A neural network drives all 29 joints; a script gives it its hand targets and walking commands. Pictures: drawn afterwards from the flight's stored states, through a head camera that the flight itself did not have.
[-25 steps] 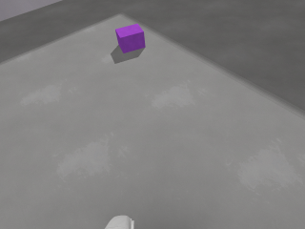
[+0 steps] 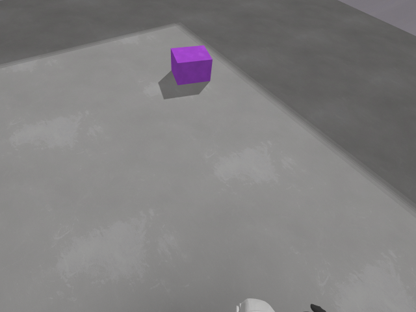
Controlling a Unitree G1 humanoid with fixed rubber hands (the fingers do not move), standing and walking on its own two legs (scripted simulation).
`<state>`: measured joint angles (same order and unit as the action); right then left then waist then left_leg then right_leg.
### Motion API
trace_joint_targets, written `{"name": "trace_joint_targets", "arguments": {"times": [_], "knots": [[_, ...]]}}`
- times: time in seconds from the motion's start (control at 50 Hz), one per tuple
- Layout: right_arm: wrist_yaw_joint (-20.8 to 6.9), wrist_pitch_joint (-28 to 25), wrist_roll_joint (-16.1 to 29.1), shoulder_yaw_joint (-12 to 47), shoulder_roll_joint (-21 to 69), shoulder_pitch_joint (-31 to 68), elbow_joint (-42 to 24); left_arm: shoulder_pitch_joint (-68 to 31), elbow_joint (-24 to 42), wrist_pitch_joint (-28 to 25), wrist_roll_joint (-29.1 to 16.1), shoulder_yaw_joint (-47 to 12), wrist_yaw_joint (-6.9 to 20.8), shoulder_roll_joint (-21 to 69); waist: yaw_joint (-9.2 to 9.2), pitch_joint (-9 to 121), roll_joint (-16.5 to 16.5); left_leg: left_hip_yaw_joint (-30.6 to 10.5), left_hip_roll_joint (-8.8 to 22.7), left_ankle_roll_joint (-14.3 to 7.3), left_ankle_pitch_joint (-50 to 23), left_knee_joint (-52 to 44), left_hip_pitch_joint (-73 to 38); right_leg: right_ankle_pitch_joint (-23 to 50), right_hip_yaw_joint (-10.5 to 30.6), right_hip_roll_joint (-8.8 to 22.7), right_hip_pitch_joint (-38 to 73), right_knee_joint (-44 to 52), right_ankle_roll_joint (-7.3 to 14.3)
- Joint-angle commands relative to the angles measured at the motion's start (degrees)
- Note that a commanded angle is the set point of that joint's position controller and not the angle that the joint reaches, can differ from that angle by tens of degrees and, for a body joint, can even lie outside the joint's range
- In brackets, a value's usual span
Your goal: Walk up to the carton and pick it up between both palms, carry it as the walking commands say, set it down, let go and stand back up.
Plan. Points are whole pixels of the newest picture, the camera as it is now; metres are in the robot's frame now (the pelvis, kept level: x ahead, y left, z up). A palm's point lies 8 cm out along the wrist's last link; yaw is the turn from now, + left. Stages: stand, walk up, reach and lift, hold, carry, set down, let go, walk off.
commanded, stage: walk up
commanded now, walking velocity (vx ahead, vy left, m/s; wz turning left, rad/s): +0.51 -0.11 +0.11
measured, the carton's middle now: (190, 65) +1.90 +0.07 -0.68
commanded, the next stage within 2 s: none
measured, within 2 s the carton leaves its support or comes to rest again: neither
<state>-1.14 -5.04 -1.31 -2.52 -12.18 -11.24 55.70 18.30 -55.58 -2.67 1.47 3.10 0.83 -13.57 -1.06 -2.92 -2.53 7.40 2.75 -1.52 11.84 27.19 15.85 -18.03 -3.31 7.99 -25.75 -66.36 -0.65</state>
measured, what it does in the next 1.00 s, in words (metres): walks ahead: right foot, then left foot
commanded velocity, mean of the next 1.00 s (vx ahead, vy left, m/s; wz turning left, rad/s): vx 0.49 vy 0.08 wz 0.01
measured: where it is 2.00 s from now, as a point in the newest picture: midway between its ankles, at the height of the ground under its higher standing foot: (188, 172)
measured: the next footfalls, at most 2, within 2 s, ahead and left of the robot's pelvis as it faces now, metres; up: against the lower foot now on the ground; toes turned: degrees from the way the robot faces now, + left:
right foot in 0.36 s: +0.33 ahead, -0.17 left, +0.00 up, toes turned -8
left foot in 0.90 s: +0.55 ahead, +0.16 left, +0.00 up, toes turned +8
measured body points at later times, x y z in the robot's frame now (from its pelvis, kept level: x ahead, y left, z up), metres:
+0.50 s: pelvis +0.24 -0.06 +0.00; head +0.26 -0.10 +0.44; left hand +0.32 +0.20 -0.12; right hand +0.23 -0.32 -0.17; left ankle +0.14 +0.10 -0.64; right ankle +0.29 -0.16 -0.74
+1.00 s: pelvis +0.46 +0.04 -0.01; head +0.49 +0.06 +0.44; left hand +0.42 +0.30 -0.16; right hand +0.59 -0.20 -0.13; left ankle +0.51 +0.15 -0.74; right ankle +0.34 -0.12 -0.66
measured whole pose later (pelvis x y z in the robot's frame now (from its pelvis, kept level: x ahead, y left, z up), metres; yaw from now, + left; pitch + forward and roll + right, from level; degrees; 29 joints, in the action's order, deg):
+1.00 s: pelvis +0.46 +0.04 -0.01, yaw +0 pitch +1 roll +0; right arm -1.7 -4.5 -1.5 -2.3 -12.3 -6.8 54.3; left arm 21.9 -57.7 -3.4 1.6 3.3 0.2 -13.7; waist -2.9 -3.2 -2.1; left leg 7.6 2.8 -1.6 11.3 30.8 20.5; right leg -23.3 -0.9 7.3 -19.0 -62.2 0.2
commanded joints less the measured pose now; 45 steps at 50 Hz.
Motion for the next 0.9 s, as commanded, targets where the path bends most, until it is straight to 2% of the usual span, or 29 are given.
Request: {"name": "trace_joint_targets", "arguments": {"times": [0.0,0.04,0.08,0.12,0.16,0.2,0.26,0.28,0.3,0.32,0.34,0.36,0.38,0.4,0.42,0.44,0.48,0.5,0.52,0.56,0.64,0.72,0.8,0.82,0.84,0.86,0.88], "knots": [[0.3,-1.4,0.2,-0.7,-5.3,-5.5,-0.1,5.4,0.0,1.5,0.3,0.4,0.9,-1.2,-0.51,1.6,11.5,-14.8,13.6,-3.7,-13.9,-14.7,-7.1,5.9,2.0,1.9,-6.9,1.5,-1.2],[0.4,-1.5,0.2,-0.7,-5.9,-7.8,0.2,0.9,0.7,2.3,0.3,0.3,1.7,-1.1,0.49,-0.1,12.1,-12.6,14.1,-3.7,-12.5,-16.3,-8.6,9.6,1.7,1.5,-9.9,3.8,-1.6],[0.7,-1.4,0.2,-0.7,-6.2,-10.3,0.6,-4.9,2.2,2.6,0.3,0.3,2.2,-1.2,1.73,-2.2,11.0,-12.0,14.5,-3.8,-11.1,-17.8,-9.8,12.1,1.4,1.5,-12.5,7.3,-2.1],[0.9,-1.3,0.2,-0.6,-6.6,-11.7,0.7,-10.2,3.7,2.6,0.0,0.0,2.6,-1.0,2.74,-3.8,10.4,-10.2,13.9,-3.5,-8.7,-19.2,-9.8,15.0,0.7,0.9,-12.1,14.0,-2.2],[1.1,-1.3,0.1,-0.6,-6.9,-12.8,1.0,-14.8,5.2,2.3,-0.3,-0.4,2.9,-0.8,3.64,-5.1,11.3,-8.2,13.1,-3.2,-6.1,-20.2,-9.5,16.7,-0.6,-0.1,-9.7,21.6,-2.0],[1.3,-0.7,0.0,-0.5,-6.8,-13.4,1.9,-18.0,7.3,1.7,-0.4,-0.5,3.2,-1.1,4.0,-4.7,15.8,-4.2,9.8,-3.4,-1.8,-21.2,-8.4,14.5,-2.8,-1.7,-4.0,27.1,-1.8],[1.9,-0.1,0.1,-1.0,-8.1,-16.2,3.5,-18.8,8.0,0.9,0.1,0.1,2.2,-1.8,4.8,-5.5,12.2,-6.7,12.2,-4.3,-6.2,-18.5,-11.5,9.3,-3.7,-2.3,-2.7,30.0,-1.6],[2.1,0.1,0.3,-1.2,-8.7,-16.8,4.0,-17.7,7.8,0.6,0.3,0.3,1.9,-2.0,4.41,-5.2,11.0,-7.6,12.8,-4.2,-8.7,-16.3,-12.6,7.9,-3.3,-2.2,-1.5,31.8,-1.7],[2.2,0.4,0.5,-1.3,-9.2,-16.7,4.4,-14.5,7.0,0.1,0.4,0.7,1.5,-2.7,2.6,-3.4,9.0,-7.3,12.3,-3.9,-12.4,-11.1,-12.5,8.0,-3.1,-2.4,3.2,34.6,-1.7],[2.0,0.6,0.8,-1.1,-9.6,-15.8,4.4,-7.6,4.8,-0.6,0.5,1.2,0.9,-3.6,-0.84,0.9,6.4,-4.5,10.0,-3.1,-17.2,-1.8,-10.2,9.4,-5.1,-3.5,12.9,38.2,-1.4],[1.8,0.6,0.4,-0.8,-8.6,-16.2,4.2,2.7,1.4,-1.3,1.2,2.4,0.0,-7.4,-4.4,8.1,1.9,-1.2,6.7,-1.8,-13.0,12.9,-1.8,8.8,-2.0,-1.1,28.1,37.4,-0.2],[1.2,1.0,0.2,-0.3,-5.6,-17.3,1.5,12.8,-0.4,-1.3,1.9,4.6,-1.2,-17.4,-6.85,12.9,-12.7,0.5,-2.5,0.9,15.6,31.9,14.8,5.6,25.7,18.6,37.1,45.6,2.8],[1.0,1.2,0.3,-0.6,-4.7,-19.3,0.8,13.0,-0.9,-0.6,0.3,4.4,-1.4,-19.1,-4.54,18.3,-15.3,-10.3,-2.3,1.2,20.3,42.1,18.5,4.1,43.1,24.2,37.1,53.6,6.7],[0.8,1.5,0.0,-0.7,-5.5,-17.5,1.0,6.9,0.3,-0.5,0.2,3.9,-1.2,-15.6,-1.97,14.0,-11.2,-12.5,0.8,1.2,15.4,45.0,19.7,-1.5,37.8,21.3,31.7,53.7,6.6],[0.3,1.5,-0.5,-0.7,-4.8,-13.8,0.8,2.2,1.0,-0.8,0.1,3.1,-1.2,-11.5,-1.25,6.3,-7.0,-11.5,2.9,1.4,8.9,44.2,19.8,-2.4,28.6,18.0,24.3,53.6,5.9],[0.0,1.9,-0.6,-1.1,-4.3,-12.3,1.1,-0.8,1.3,-1.2,-0.3,2.5,-1.1,-8.3,-0.04,3.0,-4.5,-11.0,4.3,1.8,3.3,42.8,17.9,0.4,21.8,14.4,18.9,54.1,5.0],[-0.7,3.2,-1.0,-1.1,-2.6,-13.8,2.0,-1.1,1.0,-2.1,-0.7,1.6,-1.0,-5.0,1.25,1.7,-5.7,-9.0,4.2,2.4,-2.2,41.8,14.7,13.7,12.3,10.7,15.1,53.1,3.5],[-1.1,3.8,-1.1,-1.1,-2.5,-13.4,1.8,0.6,0.6,-2.4,-0.7,1.5,-0.8,-4.8,1.28,2.0,-6.1,-8.4,4.0,2.6,-3.1,40.9,14.5,18.0,10.0,10.2,15.1,52.6,3.5],[-1.3,4.1,-1.2,-1.1,-2.6,-11.9,1.1,2.5,0.3,-2.6,-0.6,1.5,-0.7,-4.9,0.99,1.9,-6.5,-7.8,3.9,2.7,-3.6,39.5,15.2,20.4,8.7,10.0,15.5,52.5,3.4],[-2.0,4.7,-1.2,-1.1,-3.1,-7.3,-0.8,5.8,0.0,-2.7,-0.4,1.7,-0.8,-5.5,-0.04,0.5,-7.2,-6.7,4.0,3.2,-5.4,36.1,17.8,20.4,7.4,10.1,16.4,53.6,3.6],[-3.3,5.1,-1.1,-0.5,-2.8,1.6,-4.0,10.3,0.0,-2.5,0.0,2.0,-1.2,-6.6,-2.04,-2.7,-7.5,-4.9,4.1,4.5,-8.1,26.0,20.8,14.8,5.8,10.5,18.0,56.8,4.3],[-4.3,4.6,-0.3,0.4,-2.0,8.9,-6.1,12.1,-0.5,-2.3,0.2,2.4,-1.5,-7.4,-3.41,-5.4,-8.1,-2.7,3.2,4.9,-10.2,11.4,17.2,10.3,3.8,10.3,18.5,59.3,4.5],[-4.1,4.1,-0.2,0.4,-2.9,11.4,-7.1,11.0,-0.6,-2.0,0.0,2.8,-1.6,-9.1,-2.9,-4.2,-9.5,-2.1,3.1,3.9,-5.8,3.1,11.0,13.7,3.3,12.0,20.8,57.8,4.1],[-3.7,3.8,-0.2,0.2,-3.5,10.7,-6.8,10.0,-0.4,-1.9,-0.1,2.7,-1.4,-9.2,-2.34,-3.2,-10.2,-1.9,2.8,3.4,-3.9,1.4,8.1,12.9,2.4,11.5,20.5,56.5,3.8],[-2.9,2.9,-0.5,0.2,-3.4,7.6,-5.4,9.1,-0.8,-1.8,-0.3,1.9,-0.8,-7.8,-0.44,-0.6,-10.2,-0.7,1.9,3.0,-4.1,-1.0,1.1,9.8,-0.2,8.3,18.9,52.5,3.4],[-2.1,1.9,-0.8,-0.8,-6.0,0.6,-2.7,9.9,-1.8,-1.6,-0.6,1.2,-0.6,-6.4,2.61,3.4,-4.5,1.0,0.7,2.7,-2.6,-1.2,-10.1,10.0,-3.1,4.7,14.8,42.8,3.2],[-1.1,0.9,-1.1,-2.2,-10.1,-8.6,0.5,11.4,-1.8,-1.4,-0.3,0.8,-0.4,-4.7,5.42,9.1,5.1,-2.3,3.4,1.7,2.0,-0.1,-22.7,6.3,-4.3,1.8,7.3,28.2,2.8]]}}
